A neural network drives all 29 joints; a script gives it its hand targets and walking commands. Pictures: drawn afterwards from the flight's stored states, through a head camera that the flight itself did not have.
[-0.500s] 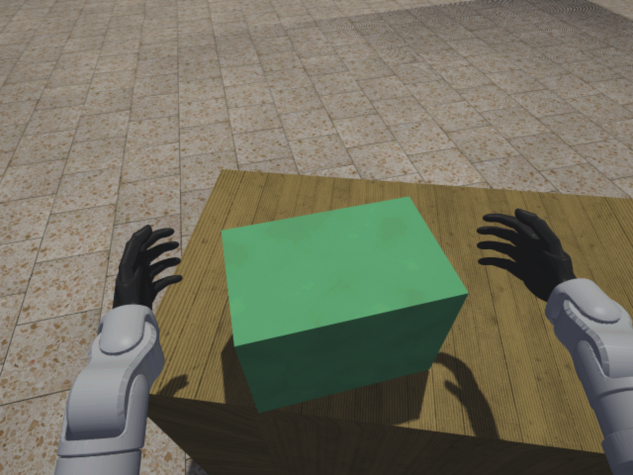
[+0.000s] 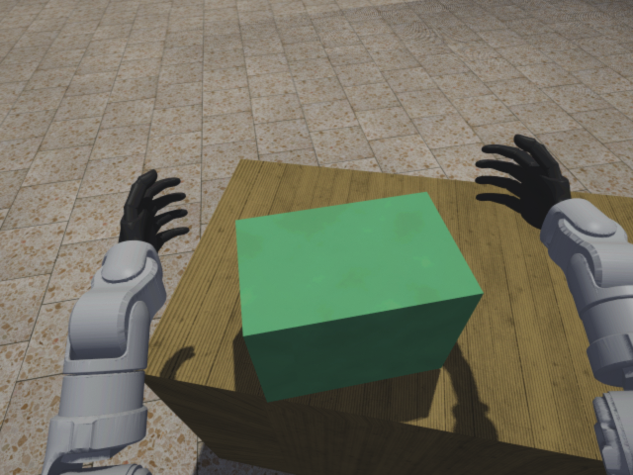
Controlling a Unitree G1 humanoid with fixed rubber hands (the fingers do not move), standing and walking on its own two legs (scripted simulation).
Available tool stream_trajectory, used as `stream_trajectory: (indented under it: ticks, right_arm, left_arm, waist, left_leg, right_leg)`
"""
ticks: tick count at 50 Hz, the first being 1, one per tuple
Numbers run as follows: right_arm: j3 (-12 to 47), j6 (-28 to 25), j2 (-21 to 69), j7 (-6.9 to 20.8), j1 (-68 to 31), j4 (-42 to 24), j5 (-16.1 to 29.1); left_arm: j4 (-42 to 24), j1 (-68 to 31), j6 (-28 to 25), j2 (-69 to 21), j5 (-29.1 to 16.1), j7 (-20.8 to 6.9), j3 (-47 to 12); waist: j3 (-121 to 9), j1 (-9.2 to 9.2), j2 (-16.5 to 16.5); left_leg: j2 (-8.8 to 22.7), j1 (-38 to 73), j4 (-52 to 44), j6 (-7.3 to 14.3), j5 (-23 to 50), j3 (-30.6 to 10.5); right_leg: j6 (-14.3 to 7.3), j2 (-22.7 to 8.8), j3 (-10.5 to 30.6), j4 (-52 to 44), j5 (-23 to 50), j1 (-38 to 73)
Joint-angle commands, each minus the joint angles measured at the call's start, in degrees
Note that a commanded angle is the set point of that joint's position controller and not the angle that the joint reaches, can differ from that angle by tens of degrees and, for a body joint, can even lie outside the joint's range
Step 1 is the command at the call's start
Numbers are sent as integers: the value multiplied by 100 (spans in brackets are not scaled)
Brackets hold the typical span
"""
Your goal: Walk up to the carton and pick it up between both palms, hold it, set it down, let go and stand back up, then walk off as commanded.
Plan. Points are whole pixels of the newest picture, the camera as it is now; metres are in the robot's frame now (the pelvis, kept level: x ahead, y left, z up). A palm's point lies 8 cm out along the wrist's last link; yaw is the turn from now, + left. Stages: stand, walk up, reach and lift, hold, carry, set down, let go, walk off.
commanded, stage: reach and lift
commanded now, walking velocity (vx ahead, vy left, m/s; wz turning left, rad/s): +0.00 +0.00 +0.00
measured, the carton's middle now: (345, 299) +0.38 +0.03 -0.03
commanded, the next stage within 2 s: none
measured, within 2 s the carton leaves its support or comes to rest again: neither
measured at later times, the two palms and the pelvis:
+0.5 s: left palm (176, 293) +0.31 +0.24 +0.05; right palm (496, 263) +0.43 -0.17 +0.04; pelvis +0.00 +0.01 +0.00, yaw -1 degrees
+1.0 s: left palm (202, 299) +0.32 +0.22 +0.02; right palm (479, 261) +0.44 -0.16 +0.03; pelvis +0.00 +0.00 -0.01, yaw -1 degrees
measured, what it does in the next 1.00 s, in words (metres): stands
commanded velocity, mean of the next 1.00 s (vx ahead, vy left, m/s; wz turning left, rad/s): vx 0.00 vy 0.00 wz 0.00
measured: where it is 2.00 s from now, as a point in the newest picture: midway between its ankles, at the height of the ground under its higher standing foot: outside the picture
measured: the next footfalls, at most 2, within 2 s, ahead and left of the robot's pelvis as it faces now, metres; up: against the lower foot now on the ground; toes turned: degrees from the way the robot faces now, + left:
none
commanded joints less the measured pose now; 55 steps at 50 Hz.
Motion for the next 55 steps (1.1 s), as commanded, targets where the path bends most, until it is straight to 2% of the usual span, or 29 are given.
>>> stream_trajectory:
  ticks: [1,7,13,16,21,25,31,34,40,45,55]
  right_arm:
    - [-406,-181,-961,-7,-2195,-282,-66]
    - [-373,-546,-661,-20,-1847,78,-307]
    - [-580,-1421,-487,7,-1563,-25,-647]
    - [-634,-1913,-438,41,-1632,20,-788]
    - [-525,-2501,-419,-21,-1770,195,-853]
    - [-393,-2752,-370,-71,-1794,690,-793]
    - [-247,-3070,-183,-130,-1890,1655,-739]
    - [-201,-3256,-108,-192,-2014,1905,-742]
    - [-43,-3464,66,-278,-2197,2318,-675]
    - [89,-3514,283,-316,-2323,2328,-645]
    - [-95,-3510,868,-473,-2527,2192,-1092]
  left_arm:
    - [-461,-1590,-243,552,108,-52,163]
    - [-43,-1242,-721,283,326,-202,79]
    - [59,-1000,-1756,11,449,-159,-139]
    - [349,-1010,-2337,-105,487,-85,-185]
    - [1012,-1031,-3067,-189,478,37,-254]
    - [1673,-1041,-3471,-355,374,60,-456]
    - [2288,-1230,-4029,-473,441,21,-533]
    - [2402,-1333,-4314,-423,542,2,-443]
    - [2711,-1440,-4714,-408,614,-21,-400]
    - [3043,-1467,-4878,-533,557,-40,-453]
    - [3226,-1783,-5047,-858,746,-39,-314]
  waist:
    - [-2331,-53,-620]
    - [-2236,-97,-489]
    - [-2427,-106,-378]
    - [-2577,28,-411]
    - [-2848,275,-753]
    - [-3008,296,-973]
    - [-3234,250,-852]
    - [-3407,252,-800]
    - [-3487,252,-750]
    - [-3494,297,-836]
    - [-3420,258,-970]
  left_leg:
    - [-579,-954,-189,59,1257,531]
    - [-629,-983,-113,29,1524,554]
    - [-631,-1014,69,-35,1927,556]
    - [-603,-1116,134,-49,1975,584]
    - [-550,-1406,172,-9,1872,620]
    - [-512,-1625,197,27,1742,582]
    - [-509,-1734,380,-9,1815,598]
    - [-529,-1813,479,-24,2004,632]
    - [-537,-1965,537,-31,2069,652]
    - [-534,-2028,544,-2,1958,649]
    - [-530,-2007,471,47,1692,627]
  right_leg:
    - [17,153,168,250,507,2883]
    - [86,208,100,310,799,2930]
    - [73,271,62,433,1150,2966]
    - [16,293,64,472,1138,2908]
    - [-36,302,108,539,1138,2885]
    - [-40,310,123,576,1033,2675]
    - [-48,280,186,589,956,2350]
    - [-11,265,224,648,1103,2370]
    - [33,238,245,705,1082,2361]
    - [39,232,216,694,858,2227]
    - [48,240,160,633,474,2117]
